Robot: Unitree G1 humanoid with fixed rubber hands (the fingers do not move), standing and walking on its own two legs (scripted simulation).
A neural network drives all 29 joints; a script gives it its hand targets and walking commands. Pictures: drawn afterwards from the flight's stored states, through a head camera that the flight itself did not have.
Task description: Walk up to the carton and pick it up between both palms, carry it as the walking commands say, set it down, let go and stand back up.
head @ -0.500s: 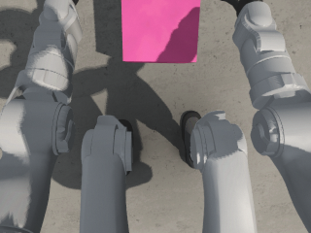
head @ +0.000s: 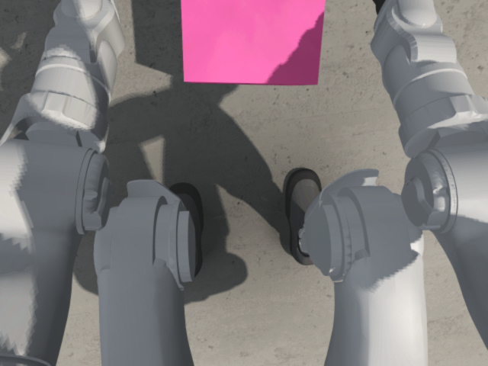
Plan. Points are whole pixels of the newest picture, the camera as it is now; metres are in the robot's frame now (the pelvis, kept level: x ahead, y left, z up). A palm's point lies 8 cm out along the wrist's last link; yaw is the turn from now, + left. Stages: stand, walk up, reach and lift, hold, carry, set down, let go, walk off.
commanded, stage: reach and lift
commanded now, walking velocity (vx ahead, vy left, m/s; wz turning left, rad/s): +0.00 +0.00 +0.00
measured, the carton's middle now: out of the picture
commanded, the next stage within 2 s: none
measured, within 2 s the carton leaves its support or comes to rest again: leaves its support in 1.02 s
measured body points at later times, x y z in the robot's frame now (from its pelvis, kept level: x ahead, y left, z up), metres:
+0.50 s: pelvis -0.01 +0.00 +0.00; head +0.38 +0.01 +0.23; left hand +0.56 +0.13 -0.20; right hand +0.55 -0.15 -0.20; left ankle +0.10 +0.12 -0.33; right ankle +0.12 -0.13 -0.33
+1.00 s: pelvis +0.01 +0.00 -0.01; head +0.38 +0.01 +0.24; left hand +0.56 +0.12 -0.20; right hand +0.55 -0.15 -0.19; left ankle +0.10 +0.12 -0.33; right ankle +0.12 -0.13 -0.33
